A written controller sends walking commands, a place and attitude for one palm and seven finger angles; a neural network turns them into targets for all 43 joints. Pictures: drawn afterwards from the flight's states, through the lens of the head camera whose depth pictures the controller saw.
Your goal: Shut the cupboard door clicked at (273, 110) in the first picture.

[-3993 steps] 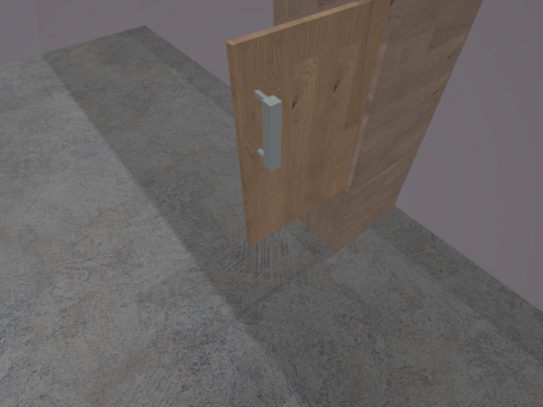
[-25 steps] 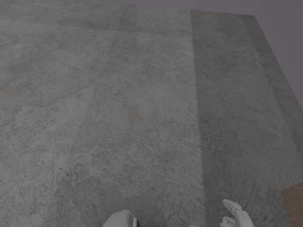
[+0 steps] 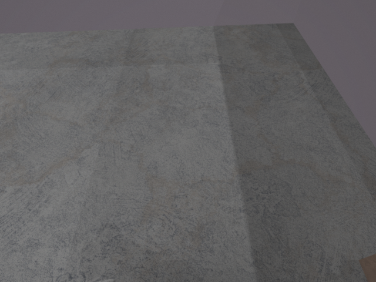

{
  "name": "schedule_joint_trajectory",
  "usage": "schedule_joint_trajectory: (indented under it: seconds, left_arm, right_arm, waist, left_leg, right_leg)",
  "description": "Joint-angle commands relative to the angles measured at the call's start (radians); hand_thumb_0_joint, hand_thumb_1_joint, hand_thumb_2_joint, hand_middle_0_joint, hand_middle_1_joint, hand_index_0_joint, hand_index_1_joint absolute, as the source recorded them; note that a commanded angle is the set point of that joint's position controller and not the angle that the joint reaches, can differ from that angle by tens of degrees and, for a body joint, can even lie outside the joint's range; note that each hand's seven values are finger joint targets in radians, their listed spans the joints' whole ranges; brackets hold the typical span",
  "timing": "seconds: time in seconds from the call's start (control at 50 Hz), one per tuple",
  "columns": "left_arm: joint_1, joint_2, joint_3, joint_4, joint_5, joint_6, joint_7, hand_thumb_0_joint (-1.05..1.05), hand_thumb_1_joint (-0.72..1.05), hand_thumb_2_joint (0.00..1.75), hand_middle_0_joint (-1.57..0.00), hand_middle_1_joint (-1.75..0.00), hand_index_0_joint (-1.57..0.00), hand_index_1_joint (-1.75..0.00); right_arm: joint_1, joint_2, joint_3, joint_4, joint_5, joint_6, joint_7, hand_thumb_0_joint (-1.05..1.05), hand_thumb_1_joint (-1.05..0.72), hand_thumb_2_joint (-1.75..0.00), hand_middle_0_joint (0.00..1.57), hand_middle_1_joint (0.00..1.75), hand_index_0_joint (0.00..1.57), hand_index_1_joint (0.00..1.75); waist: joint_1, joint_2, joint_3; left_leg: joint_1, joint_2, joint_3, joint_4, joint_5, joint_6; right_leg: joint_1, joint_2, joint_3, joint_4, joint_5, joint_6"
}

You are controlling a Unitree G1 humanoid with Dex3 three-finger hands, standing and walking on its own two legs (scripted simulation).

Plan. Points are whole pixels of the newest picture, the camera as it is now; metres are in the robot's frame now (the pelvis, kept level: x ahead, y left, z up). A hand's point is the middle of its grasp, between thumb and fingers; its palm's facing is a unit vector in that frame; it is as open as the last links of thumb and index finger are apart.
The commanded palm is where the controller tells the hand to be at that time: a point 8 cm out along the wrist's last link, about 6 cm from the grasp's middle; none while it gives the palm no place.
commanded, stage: turn to face it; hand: left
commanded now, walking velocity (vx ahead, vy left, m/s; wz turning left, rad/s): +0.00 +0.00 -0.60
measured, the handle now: out of the picture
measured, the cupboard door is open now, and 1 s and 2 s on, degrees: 1 1 1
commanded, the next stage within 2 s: none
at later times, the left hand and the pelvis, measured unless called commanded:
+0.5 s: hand (99, 270) +0.17 +0.24 -0.16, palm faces -0.19 -0.96 -0.21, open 7.3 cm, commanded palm none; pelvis +0.05 +0.05 +0.01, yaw -17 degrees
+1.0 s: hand (140, 237) +0.25 +0.14 -0.16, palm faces -0.54 -0.81 -0.23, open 7.4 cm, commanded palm none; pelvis +0.07 +0.03 +0.00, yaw -34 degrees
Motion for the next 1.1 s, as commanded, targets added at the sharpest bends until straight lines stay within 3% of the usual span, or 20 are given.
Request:
schedule_joint_trajectory:
  seconds: [0.0,0.18,0.24,0.26,0.28,0.3,0.4,0.54,0.62,0.64,0.66,0.68,0.7,0.8,0.92,0.96,0.98,1.02,1.04,1.08]
  left_arm:
    - [0.084,0.17,0.053,-0.035,-0.004,0.005,0.026,0.0,0.9,0.9,-0.2,-0.3,-0.2,-0.3]
    - [0.051,0.226,0.083,-0.077,0.006,0.038,0.013,0.0,0.9,0.9,-0.2,-0.3,-0.2,-0.3]
    - [0.01,0.221,0.083,-0.1,-0.002,0.053,0.008,0.0,0.9,0.9,-0.2,-0.3,-0.2,-0.3]
    - [0.021,0.174,0.073,-0.119,-0.01,0.059,0.004,0.0,0.9,0.9,-0.2,-0.3,-0.2,-0.3]
    - [0.036,0.132,0.063,-0.141,-0.016,0.06,-0.007,0.0,0.9,0.9,-0.2,-0.3,-0.2,-0.3]
    - [0.005,0.165,0.067,-0.166,-0.008,0.055,-0.015,0.0,0.9,0.9,-0.2,-0.3,-0.2,-0.3]
    - [0.035,0.162,0.071,-0.132,-0.002,0.086,-0.037,0.0,0.9,0.9,-0.2,-0.3,-0.2,-0.3]
    - [-0.042,0.152,0.056,-0.171,0.001,0.089,-0.044,0.0,0.9,0.9,-0.2,-0.3,-0.2,-0.3]
    - [0.015,0.183,0.057,-0.165,0.002,0.073,-0.041,0.0,0.9,0.9,-0.2,-0.3,-0.2,-0.3]
    - [0.083,0.223,0.067,-0.144,0.004,0.067,-0.036,0.0,0.9,0.9,-0.2,-0.3,-0.2,-0.3]
    - [0.14,0.331,0.085,-0.131,0.013,0.053,-0.024,0.0,0.9,0.9,-0.2,-0.3,-0.2,-0.3]
    - [0.182,0.386,0.089,-0.116,0.0,0.053,-0.013,0.0,0.9,0.9,-0.2,-0.3,-0.2,-0.3]
    - [0.171,0.379,0.094,-0.122,0.0,0.055,0.002,0.0,0.9,0.9,-0.2,-0.3,-0.2,-0.3]
    - [-0.016,0.292,0.07,-0.178,0.002,0.057,0.01,0.0,0.9,0.9,-0.2,-0.3,-0.2,-0.3]
    - [-0.026,0.311,0.079,-0.175,0.011,0.065,0.003,0.0,0.9,0.9,-0.2,-0.3,-0.2,-0.3]
    - [-0.053,0.302,0.08,-0.178,0.002,0.072,0.0,0.0,0.9,0.9,-0.2,-0.3,-0.2,-0.3]
    - [-0.06,0.275,0.073,-0.183,-0.006,0.077,-0.002,0.0,0.9,0.9,-0.2,-0.3,-0.2,-0.3]
    - [-0.023,0.188,0.05,-0.218,-0.015,0.08,-0.015,0.0,0.9,0.9,-0.2,-0.3,-0.2,-0.3]
    - [-0.049,0.214,0.058,-0.215,-0.002,0.082,-0.021,0.0,0.9,0.9,-0.2,-0.3,-0.2,-0.3]
    - [-0.046,0.211,0.071,-0.187,0.0,0.083,-0.036,0.0,0.9,0.9,-0.2,-0.3,-0.2,-0.3]
  right_arm:
    - [-0.017,-0.044,-0.01,-0.103,-0.001,0.007,-0.005,0.0,-0.9,-0.9,0.2,0.3,0.2,0.3]
    - [-0.122,-0.073,-0.025,-0.208,0.003,0.015,-0.005,0.0,-0.9,-0.9,0.2,0.3,0.2,0.3]
    - [-0.066,-0.106,-0.027,-0.206,0.008,-0.002,-0.014,0.0,-0.9,-0.9,0.2,0.3,0.2,0.3]
    - [-0.055,-0.166,-0.034,-0.209,0.001,-0.013,-0.021,0.0,-0.9,-0.9,0.2,0.3,0.2,0.3]
    - [-0.044,-0.266,-0.049,-0.228,-0.014,-0.015,-0.024,0.0,-0.9,-0.9,0.2,0.3,0.2,0.3]
    - [-0.042,-0.289,-0.054,-0.248,-0.018,-0.007,-0.029,0.0,-0.9,-0.9,0.2,0.3,0.2,0.3]
    - [-0.171,-0.222,-0.031,-0.284,-0.021,-0.012,-0.028,0.0,-0.9,-0.9,0.2,0.3,0.2,0.3]
    - [-0.102,-0.253,-0.053,-0.25,-0.02,0.001,-0.014,0.0,-0.9,-0.9,0.2,0.3,0.2,0.3]
    - [-0.124,-0.276,-0.063,-0.251,-0.013,0.007,-0.005,0.0,-0.9,-0.9,0.2,0.3,0.2,0.3]
    - [-0.141,-0.267,-0.063,-0.259,-0.008,0.008,0.0,0.0,-0.9,-0.9,0.2,0.3,0.2,0.3]
    - [-0.151,-0.196,-0.047,-0.292,0.002,0.01,0.004,0.0,-0.9,-0.9,0.2,0.3,0.2,0.3]
    - [-0.205,-0.172,-0.032,-0.332,0.002,0.021,0.002,0.0,-0.9,-0.9,0.2,0.3,0.2,0.3]
    - [-0.222,-0.172,-0.029,-0.333,0.002,0.028,-0.009,0.0,-0.9,-0.9,0.2,0.3,0.2,0.3]
    - [-0.159,-0.167,-0.029,-0.279,0.0,0.033,0.0,0.0,-0.9,-0.9,0.2,0.3,0.2,0.3]
    - [-0.132,-0.153,-0.029,-0.288,0.008,0.021,0.003,0.0,-0.9,-0.9,0.2,0.3,0.2,0.3]
    - [-0.07,-0.155,-0.027,-0.271,0.009,0.011,-0.005,0.0,-0.9,-0.9,0.2,0.3,0.2,0.3]
    - [-0.028,-0.179,-0.029,-0.257,0.006,0.001,-0.008,0.0,-0.9,-0.9,0.2,0.3,0.2,0.3]
    - [0.011,-0.333,-0.054,-0.271,-0.014,-0.008,-0.016,0.0,-0.9,-0.9,0.2,0.3,0.2,0.3]
    - [0.0,-0.328,-0.049,-0.272,-0.022,-0.012,-0.023,0.0,-0.9,-0.9,0.2,0.3,0.2,0.3]
    - [-0.092,-0.274,-0.038,-0.291,-0.022,-0.016,-0.024,0.0,-0.9,-0.9,0.2,0.3,0.2,0.3]
  waist:
    - [0.025,-0.109,-0.135]
    - [0.037,-0.161,-0.134]
    - [-0.004,-0.157,-0.148]
    - [-0.003,-0.001,-0.151]
    - [-0.008,0.269,-0.14]
    - [-0.02,0.196,-0.117]
    - [0.048,0.131,-0.113]
    - [0.005,0.185,-0.101]
    - [0.042,0.155,-0.123]
    - [0.082,0.078,-0.149]
    - [0.11,-0.216,-0.175]
    - [0.137,-0.299,-0.147]
    - [0.13,-0.261,-0.149]
    - [0.036,-0.19,-0.141]
    - [0.037,-0.201,-0.124]
    - [0.003,-0.186,-0.128]
    - [-0.013,-0.134,-0.145]
    - [-0.012,0.299,-0.158]
    - [-0.021,0.202,-0.14]
    - [0.026,0.163,-0.105]
  left_leg:
    - [-0.175,0.063,-0.048,0.08,0.085,-0.033]
    - [-0.076,0.019,-0.046,-0.243,0.13,-0.043]
    - [0.159,0.022,-0.041,-0.514,0.274,-0.034]
    - [0.261,0.143,-0.161,-0.638,0.268,0.003]
    - [0.295,0.387,-0.398,-0.719,0.335,0.109]
    - [0.196,0.496,-0.451,-0.736,0.385,0.208]
    - [0.184,0.323,-0.104,-0.653,0.671,0.154]
    - [0.207,0.349,0.001,-0.606,0.699,0.143]
    - [0.149,0.336,0.054,-0.464,0.659,0.079]
    - [0.059,0.296,0.089,-0.348,0.556,0.033]
    - [-0.164,0.161,0.166,-0.127,0.204,-0.036]
    - [-0.29,0.07,0.068,0.076,-0.157,-0.058]
    - [-0.352,0.086,-0.046,0.176,-0.12,-0.051]
    - [-0.223,0.089,-0.044,0.092,0.093,-0.076]
    - [-0.095,0.042,-0.026,-0.223,0.101,-0.062]
    - [0.029,0.026,-0.016,-0.407,0.216,-0.055]
    - [0.142,0.05,-0.034,-0.552,0.288,-0.045]
    - [0.218,0.457,-0.448,-0.73,0.381,0.139]
    - [0.152,0.488,-0.467,-0.739,0.383,0.187]
    - [0.117,0.394,-0.28,-0.696,0.514,0.168]
  right_leg:
    - [0.153,-0.264,0.249,-0.206,0.539,-0.156]
    - [0.075,-0.207,0.372,-0.185,0.253,-0.13]
    - [-0.058,-0.148,0.361,-0.107,0.147,-0.053]
    - [-0.178,-0.052,0.301,-0.017,-0.003,-0.007]
    - [-0.302,0.067,0.137,0.193,-0.293,0.053]
    - [-0.285,0.032,0.08,0.412,-0.406,0.073]
    - [-0.264,-0.034,0.052,0.615,-0.246,0.112]
    - [-0.134,-0.027,-0.039,0.322,-0.221,0.097]
    - [0.059,-0.006,-0.067,0.038,-0.061,0.063]
    - [0.199,-0.046,-0.016,-0.076,0.065,0.04]
    - [0.363,-0.273,0.282,-0.164,0.33,-0.044]
    - [0.312,-0.416,0.438,-0.164,0.598,-0.154]
    - [0.307,-0.391,0.439,-0.155,0.555,-0.186]
    - [0.14,-0.245,0.264,-0.137,0.386,-0.127]
    - [0.078,-0.227,0.357,-0.13,0.218,-0.122]
    - [0.011,-0.189,0.364,-0.079,0.194,-0.078]
    - [-0.059,-0.138,0.327,-0.022,0.123,-0.029]
    - [-0.255,0.052,0.081,0.401,-0.415,0.075]
    - [-0.264,0.015,0.119,0.579,-0.418,0.08]
    - [-0.269,-0.026,0.101,0.695,-0.316,0.096]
